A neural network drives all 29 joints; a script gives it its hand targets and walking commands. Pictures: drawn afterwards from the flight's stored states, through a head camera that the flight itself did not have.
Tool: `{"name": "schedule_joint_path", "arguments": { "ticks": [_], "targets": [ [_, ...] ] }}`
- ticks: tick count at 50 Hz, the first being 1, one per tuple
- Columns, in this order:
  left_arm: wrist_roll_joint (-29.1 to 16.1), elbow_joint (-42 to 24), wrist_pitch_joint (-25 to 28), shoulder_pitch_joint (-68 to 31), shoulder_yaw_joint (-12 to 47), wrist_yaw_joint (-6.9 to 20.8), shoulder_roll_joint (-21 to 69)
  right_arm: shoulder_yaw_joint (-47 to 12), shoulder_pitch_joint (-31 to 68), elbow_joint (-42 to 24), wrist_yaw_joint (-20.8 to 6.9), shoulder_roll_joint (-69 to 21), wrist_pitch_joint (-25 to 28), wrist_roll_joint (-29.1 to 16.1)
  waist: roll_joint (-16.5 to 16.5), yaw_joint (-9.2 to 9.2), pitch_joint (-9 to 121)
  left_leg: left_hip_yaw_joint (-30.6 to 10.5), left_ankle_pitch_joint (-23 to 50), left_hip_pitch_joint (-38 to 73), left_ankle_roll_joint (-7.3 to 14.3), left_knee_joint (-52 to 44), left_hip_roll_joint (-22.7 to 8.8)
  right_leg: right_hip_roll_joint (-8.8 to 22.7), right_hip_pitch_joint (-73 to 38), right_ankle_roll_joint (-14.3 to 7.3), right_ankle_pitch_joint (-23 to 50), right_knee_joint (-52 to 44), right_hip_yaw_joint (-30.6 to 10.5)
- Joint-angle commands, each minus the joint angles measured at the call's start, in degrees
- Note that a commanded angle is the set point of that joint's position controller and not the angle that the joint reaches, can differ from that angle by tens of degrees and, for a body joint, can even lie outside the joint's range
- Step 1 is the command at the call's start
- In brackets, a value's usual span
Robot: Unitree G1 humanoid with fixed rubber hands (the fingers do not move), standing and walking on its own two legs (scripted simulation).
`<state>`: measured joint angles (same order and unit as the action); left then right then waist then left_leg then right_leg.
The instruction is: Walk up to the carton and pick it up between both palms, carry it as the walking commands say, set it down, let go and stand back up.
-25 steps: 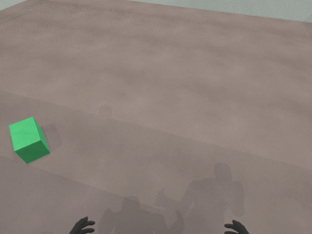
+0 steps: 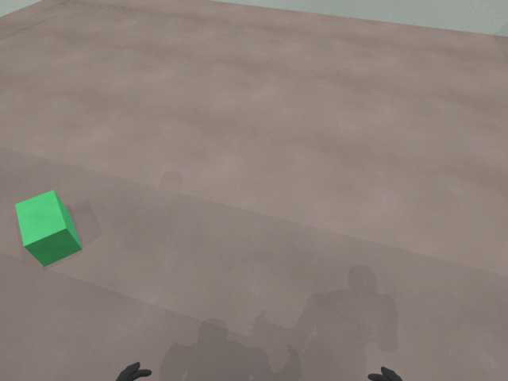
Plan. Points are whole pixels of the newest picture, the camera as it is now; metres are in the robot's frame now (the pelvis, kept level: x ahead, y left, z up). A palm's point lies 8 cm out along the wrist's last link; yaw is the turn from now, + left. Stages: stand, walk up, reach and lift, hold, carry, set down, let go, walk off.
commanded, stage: stand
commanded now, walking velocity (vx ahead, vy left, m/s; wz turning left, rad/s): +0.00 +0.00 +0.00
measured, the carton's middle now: (49, 227) +0.87 +0.95 -0.68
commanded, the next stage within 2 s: walk up in 0.76 s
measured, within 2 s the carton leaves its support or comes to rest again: neither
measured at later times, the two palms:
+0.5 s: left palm out of the picture +0.09 +0.23 -0.11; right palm out of the picture +0.09 -0.23 -0.11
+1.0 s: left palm out of the picture +0.05 +0.24 -0.12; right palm out of the picture +0.04 -0.24 -0.12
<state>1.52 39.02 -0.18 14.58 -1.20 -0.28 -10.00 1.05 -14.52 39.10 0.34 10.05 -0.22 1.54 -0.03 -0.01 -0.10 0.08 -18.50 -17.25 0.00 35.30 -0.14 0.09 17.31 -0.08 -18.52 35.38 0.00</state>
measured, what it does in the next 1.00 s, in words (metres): stands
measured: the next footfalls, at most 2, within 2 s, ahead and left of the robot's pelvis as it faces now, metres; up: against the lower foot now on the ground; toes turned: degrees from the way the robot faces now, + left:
left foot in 1.72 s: -0.01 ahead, +0.23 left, +0.00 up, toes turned +34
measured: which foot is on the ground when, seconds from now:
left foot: down 0.00-1.00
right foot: down 0.00-1.00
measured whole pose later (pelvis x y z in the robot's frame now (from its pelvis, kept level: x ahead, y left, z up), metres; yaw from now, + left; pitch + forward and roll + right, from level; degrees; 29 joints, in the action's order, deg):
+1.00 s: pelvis -0.01 +0.00 +0.01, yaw +1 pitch +0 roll +0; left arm 0.9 50.0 -0.9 15.8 -2.5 -2.2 -11.3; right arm 2.8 -16.4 50.1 1.6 10.2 0.0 1.8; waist -0.1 0.9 -2.2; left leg -1.4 -15.8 -15.4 -0.3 31.7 -0.2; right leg 0.2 16.5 0.3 -17.9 35.4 2.3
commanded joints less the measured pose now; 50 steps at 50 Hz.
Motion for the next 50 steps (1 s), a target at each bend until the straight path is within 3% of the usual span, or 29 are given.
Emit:
{"name": "schedule_joint_path", "arguments": {
  "ticks": [1, 26, 47, 48, 49, 50],
  "targets": [
    [-0.02, -3.58, 0.80, -0.02, -1.34, -0.18, -4.79, 1.35, 0.06, -3.54, 0.18, 4.79, 0.79, -0.02, 0.05, 0.01, 1.64, -3.54, 8.30, 0.48, 1.94, -6.14, -2.64, 2.70, -0.52, -2.01, 8.55, -6.14, -3.59],
    [-0.21, 1.02, 0.94, 1.83, -1.95, -0.74, -4.76, 2.00, -1.53, 1.36, 0.67, 4.73, 0.90, -0.23, 0.04, 0.02, 0.34, -4.07, 8.50, 1.58, 2.18, -8.26, -2.95, 3.06, -1.55, -2.35, 8.71, -8.30, -4.12],
    [-0.52, 10.06, 1.03, 4.01, -2.44, -1.41, -4.65, 2.27, -3.67, 10.53, 1.37, 4.73, 0.98, -0.58, 0.02, -0.02, -1.68, -4.55, 9.46, 3.77, 2.30, -11.67, -3.49, 3.64, -3.76, -2.50, 9.62, -11.84, -4.60],
    [-0.39, 10.07, -0.87, 2.07, -3.68, -1.51, -11.53, 3.24, -5.45, 9.91, 2.68, 11.04, 0.93, 0.27, -0.30, 0.77, -5.41, -14.06, 35.80, 7.44, 4.10, -7.76, -14.53, 2.27, 5.92, -0.80, 15.34, 2.98, 3.09],
    [-0.72, 7.18, -0.62, 1.58, -2.96, -2.86, -8.38, 5.65, -6.12, 8.49, 1.55, 13.04, 0.68, 1.12, 6.59, 1.83, -0.31, -19.00, 29.17, 4.20, 7.07, -9.48, -13.34, 0.27, 2.01, 0.75, 0.79, 4.84, 4.29],
    [-0.85, 6.85, -0.73, 3.48, -2.33, -3.05, -6.22, 6.07, -5.19, 8.10, 1.06, 13.88, 0.06, 0.54, 10.16, 1.13, 0.00, -21.71, 23.79, 2.93, 8.96, -11.33, -14.86, -0.25, 4.25, 1.09, -5.87, 8.09, 3.88]
  ]
}}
